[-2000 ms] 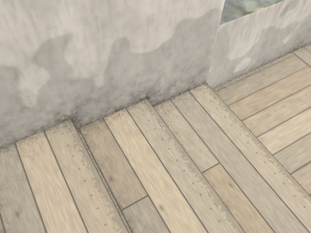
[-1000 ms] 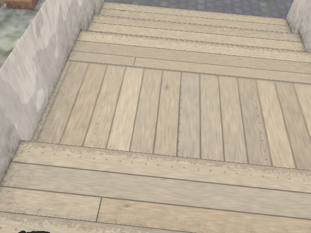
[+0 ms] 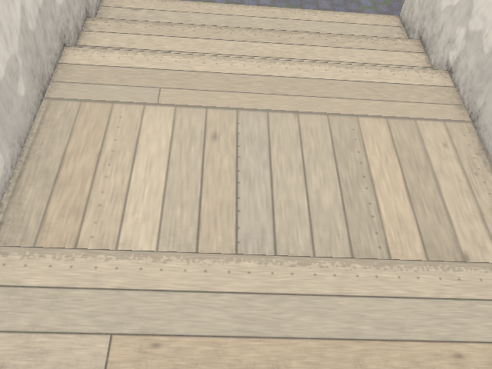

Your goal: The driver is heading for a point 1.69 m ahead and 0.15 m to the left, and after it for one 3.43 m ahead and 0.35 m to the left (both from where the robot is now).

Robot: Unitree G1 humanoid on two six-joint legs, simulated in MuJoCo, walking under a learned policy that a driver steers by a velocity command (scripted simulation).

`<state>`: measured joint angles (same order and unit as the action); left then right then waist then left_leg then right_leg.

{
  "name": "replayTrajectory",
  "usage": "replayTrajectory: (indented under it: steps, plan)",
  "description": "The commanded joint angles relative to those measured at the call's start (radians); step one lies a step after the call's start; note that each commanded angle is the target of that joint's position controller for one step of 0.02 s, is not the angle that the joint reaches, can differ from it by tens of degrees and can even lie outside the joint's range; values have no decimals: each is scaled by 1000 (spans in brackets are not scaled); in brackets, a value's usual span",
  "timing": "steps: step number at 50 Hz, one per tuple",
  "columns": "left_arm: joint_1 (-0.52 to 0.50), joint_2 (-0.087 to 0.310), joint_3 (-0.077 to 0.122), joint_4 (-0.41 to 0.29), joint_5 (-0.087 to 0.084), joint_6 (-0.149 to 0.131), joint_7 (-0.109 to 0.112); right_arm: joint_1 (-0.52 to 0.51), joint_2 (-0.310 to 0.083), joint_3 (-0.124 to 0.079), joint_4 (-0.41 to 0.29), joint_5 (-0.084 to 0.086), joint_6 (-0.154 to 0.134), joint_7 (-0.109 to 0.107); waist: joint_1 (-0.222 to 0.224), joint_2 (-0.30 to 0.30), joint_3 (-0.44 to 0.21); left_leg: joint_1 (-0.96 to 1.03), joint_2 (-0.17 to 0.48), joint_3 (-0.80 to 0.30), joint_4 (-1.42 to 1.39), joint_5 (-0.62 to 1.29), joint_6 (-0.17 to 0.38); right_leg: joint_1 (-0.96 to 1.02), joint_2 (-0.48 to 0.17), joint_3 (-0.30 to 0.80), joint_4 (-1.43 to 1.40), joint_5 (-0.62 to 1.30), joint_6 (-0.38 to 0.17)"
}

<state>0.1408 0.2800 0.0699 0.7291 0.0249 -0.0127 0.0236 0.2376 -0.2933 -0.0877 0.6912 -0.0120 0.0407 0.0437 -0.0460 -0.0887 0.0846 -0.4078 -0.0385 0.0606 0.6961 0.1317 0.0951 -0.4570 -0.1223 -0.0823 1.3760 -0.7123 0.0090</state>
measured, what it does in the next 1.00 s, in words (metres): steps to the left, turning left: right foot, then left foot 0.10 m higher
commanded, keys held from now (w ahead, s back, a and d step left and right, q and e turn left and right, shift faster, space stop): q+shift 0.42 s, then shift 0.06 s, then w+shift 0.16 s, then w+e+shift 0.36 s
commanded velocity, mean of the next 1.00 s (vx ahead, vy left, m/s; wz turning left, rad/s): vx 0.31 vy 0.00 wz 0.43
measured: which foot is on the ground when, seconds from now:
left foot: down 0.00-0.30, up 0.32-0.86, down 0.88-1.00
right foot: up 0.00-0.30, down 0.32-0.90, up 0.92-1.00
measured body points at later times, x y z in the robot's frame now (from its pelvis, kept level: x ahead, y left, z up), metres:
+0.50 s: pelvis +0.01 -0.04 -0.03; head +0.04 -0.06 +0.42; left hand -0.03 +0.25 -0.12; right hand +0.32 -0.22 -0.10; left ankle +0.02 +0.09 -0.56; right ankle +0.09 -0.11 -0.76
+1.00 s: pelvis +0.08 +0.10 +0.00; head +0.07 +0.10 +0.45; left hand +0.06 +0.39 -0.11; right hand +0.30 -0.07 -0.08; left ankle -0.03 +0.18 -0.66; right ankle +0.10 -0.04 -0.64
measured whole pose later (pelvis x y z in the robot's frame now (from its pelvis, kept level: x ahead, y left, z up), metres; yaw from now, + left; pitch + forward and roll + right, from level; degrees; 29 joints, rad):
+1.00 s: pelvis +0.08 +0.10 +0.00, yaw +23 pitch +2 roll +1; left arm 0.29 0.27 0.10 0.72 0.03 -0.02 -0.02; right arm 0.27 -0.22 0.01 0.60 -0.04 -0.06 -0.02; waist 0.01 -0.03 -0.06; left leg -0.44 0.08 0.11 1.11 -0.70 -0.02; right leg -0.57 0.05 0.11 1.21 -0.26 -0.08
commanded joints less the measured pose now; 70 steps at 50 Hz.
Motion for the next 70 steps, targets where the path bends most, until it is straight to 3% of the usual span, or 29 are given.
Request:
replayTrajectory:
  steps: [1,2,5,6,9,14,15,16,17,18,23,28,33,40,43,44,46,47,49,52,59,61,62,64,65,66,67,68,70]
  plan:
    - [-36,75,3,-107,18,3,-1,3,-216,-52,-101,-21,-19,-44,11,214,-119,239,343,-662,-446,-338,171,-354,62,116,174,152,-31]
    - [-69,86,8,-57,23,6,-2,40,-136,-26,-64,-29,-26,-37,-27,44,-92,228,214,-403,-364,-112,95,-275,48,131,126,260,-49]
    - [-15,-37,-49,-156,41,23,3,84,-214,-40,-67,-17,-34,-72,53,199,-248,206,272,-568,-209,386,257,-325,136,134,219,278,0]
    - [-14,-12,-53,-160,35,26,15,36,-257,-58,-96,-24,-28,-78,42,265,-319,185,318,-698,-264,140,299,-337,140,164,254,265,20]
    - [-141,56,-49,-194,21,38,-1,25,-182,-42,-120,-25,-1,-86,-3,159,-227,99,208,-700,-378,-511,187,-260,133,205,-221,405,61]
    - [45,23,-49,-147,-31,36,-6,-31,-167,-48,-125,-23,33,-64,57,270,-165,-127,66,-671,-409,-754,37,271,245,148,-777,347,11]
    - [168,60,-32,-111,-32,27,8,-65,-149,-46,-137,-15,24,-63,128,238,-142,-307,13,-633,-362,-851,-17,486,213,153,-887,387,2]
    - [247,141,-10,-95,-36,17,19,-39,-74,-33,-137,-13,12,-65,150,47,-139,-459,-114,-445,-73,-856,-67,623,35,304,-1008,175,1]
    - [238,249,1,-148,-12,16,12,-118,2,-20,-210,2,-2,-60,184,-218,-146,-715,-268,-216,316,-935,-122,617,-349,832,-1211,-237,-65]
    - [214,197,-11,-127,-1,20,17,-228,-105,-45,-210,-41,-28,-63,191,-25,-35,-787,-150,-244,434,-745,-139,500,-278,799,-1229,-130,-75]
    - [-8,23,-58,-152,37,-5,2,-45,-64,-19,-154,-41,33,-15,-45,-123,-123,-488,-120,-119,1143,-479,-156,43,-60,263,-1076,438,-150]
    - [127,129,-13,-136,-1,-25,-2,-88,-104,2,-185,-59,60,-11,13,45,-136,-626,-84,-146,1230,-361,-140,200,-110,358,-1122,33,-148]
    - [350,157,11,-33,2,-48,-12,-210,-50,33,-223,-48,38,-18,125,29,-63,-763,-56,-172,1136,-499,-90,396,-174,426,-1176,-33,-215]
    - [289,135,29,-23,0,-65,2,-257,-19,67,-293,-25,-14,0,71,-31,-51,-478,154,-124,777,-460,-110,221,-127,447,-1212,111,-223]
    - [160,165,47,-61,-17,-48,-21,-124,0,81,-270,-3,-33,-2,0,-108,-85,47,97,-58,447,-743,-68,-78,-59,285,-1181,307,-182]
    - [115,157,48,-67,-21,-34,-29,29,-9,69,-224,2,-38,-12,-82,-73,-80,211,39,-8,328,-748,-59,-156,-52,294,-1048,355,-183]
    - [-164,-19,11,-245,-2,-49,-35,365,-295,-26,-100,-4,-84,-65,-260,658,-78,449,378,-731,-359,-937,-81,-642,260,150,-111,197,-77]
    - [-259,-36,3,-277,20,-65,-29,350,-243,-2,-121,-7,-118,-82,-230,402,33,327,460,-927,-515,-996,-45,-736,230,315,38,270,-109]
    - [-78,16,21,-194,17,-51,-50,27,-146,20,-148,-39,-129,-94,6,180,50,145,447,-688,-324,-914,-13,-613,122,261,-44,500,-104]
    - [61,67,50,-120,12,14,-96,-96,-27,46,-107,-22,-152,-86,134,207,-1,10,284,-249,-230,-679,-45,-312,113,125,-227,750,-55]
    - [56,59,25,-84,1,39,-136,93,-100,-3,59,-9,-174,-103,120,162,-73,170,166,129,-75,-57,-76,258,199,-125,-751,918,-116]
    - [433,130,58,43,-21,27,-116,-26,-107,-13,39,-6,-148,-110,323,68,-181,-22,117,145,592,-9,-78,628,109,62,-887,973,-242]
    - [530,168,75,89,-34,29,-91,-139,-69,1,10,-16,-120,-97,407,-105,-110,-217,11,171,972,-524,-69,739,112,74,-1059,922,-293]
    - [460,233,43,59,-14,-11,-66,-10,40,47,-96,-40,-114,-90,144,-54,-112,-552,71,-39,1074,-720,-46,813,-13,282,-708,1342,-280]
    - [439,176,28,38,-18,-15,-55,36,-30,47,-113,-60,-124,-74,107,95,-203,-610,109,-130,898,-594,-49,877,-53,459,-761,1166,-338]
    - [307,255,55,-20,-7,-23,-27,30,-87,44,-130,-73,-133,-66,82,3,-240,-622,118,-206,739,-547,-96,793,-175,764,-994,649,-449]
    - [190,214,45,-44,-4,-23,-17,-11,-171,17,-62,-71,-116,-61,50,132,-128,-530,148,-200,608,-521,-140,592,-126,756,-1126,385,-433]
    - [165,227,44,-43,4,-35,-21,-9,-182,11,-60,-73,-97,-60,20,23,-74,-464,162,-239,503,-545,-160,454,-155,851,-1111,380,-474]
    - [240,191,32,-13,-3,-48,-34,-161,-196,11,-75,-51,-77,-54,61,148,33,-376,164,-212,306,-535,-183,261,-84,774,-1092,437,-457]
